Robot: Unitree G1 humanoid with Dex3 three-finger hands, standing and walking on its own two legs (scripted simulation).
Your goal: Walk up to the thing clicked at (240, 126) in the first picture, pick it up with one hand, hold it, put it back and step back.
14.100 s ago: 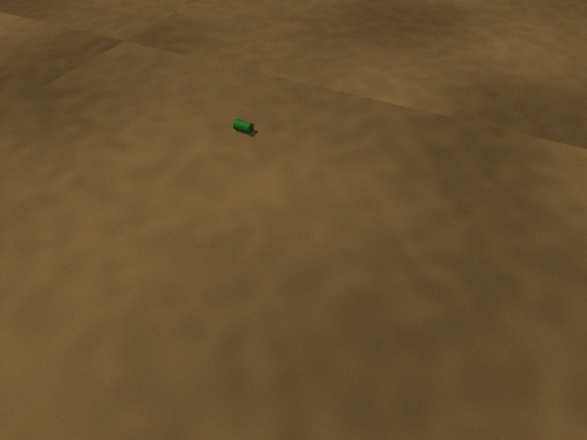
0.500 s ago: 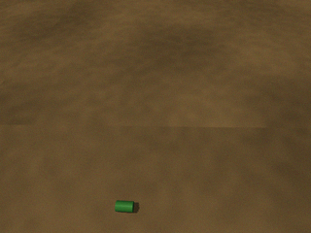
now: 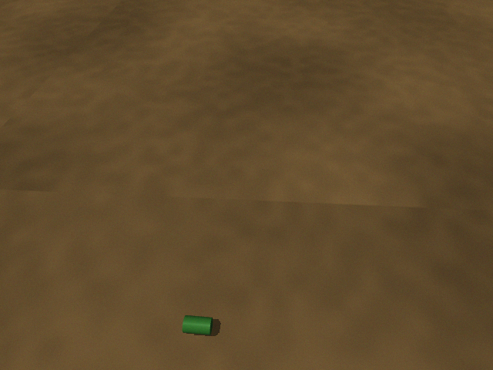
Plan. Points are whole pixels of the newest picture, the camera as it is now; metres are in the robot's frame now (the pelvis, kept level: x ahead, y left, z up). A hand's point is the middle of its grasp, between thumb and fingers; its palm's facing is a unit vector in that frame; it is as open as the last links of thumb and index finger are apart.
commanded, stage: walk up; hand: left
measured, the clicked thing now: (197, 324) +0.41 +0.23 -0.75
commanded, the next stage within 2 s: stand in 0.46 s
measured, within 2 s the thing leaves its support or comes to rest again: neither
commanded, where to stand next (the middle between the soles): +0.03 -0.01 m, yaw +0 degrees
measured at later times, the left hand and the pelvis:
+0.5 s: hand out of the picture +0.07 +0.26 -0.16, palm faces +0.00 -0.94 -0.33, open 7.4 cm; pelvis +0.00 +0.01 +0.00, yaw +1 degrees
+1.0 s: hand out of the picture +0.07 +0.26 -0.16, palm faces -0.02 -0.94 -0.34, open 7.4 cm; pelvis +0.00 +0.00 +0.00, yaw +0 degrees
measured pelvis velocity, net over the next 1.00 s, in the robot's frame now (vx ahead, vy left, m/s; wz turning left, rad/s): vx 0.00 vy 0.00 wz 0.01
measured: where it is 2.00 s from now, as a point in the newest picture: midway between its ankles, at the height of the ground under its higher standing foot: outside the picture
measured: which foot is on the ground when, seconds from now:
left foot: down 0.00-1.00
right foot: down 0.00-1.00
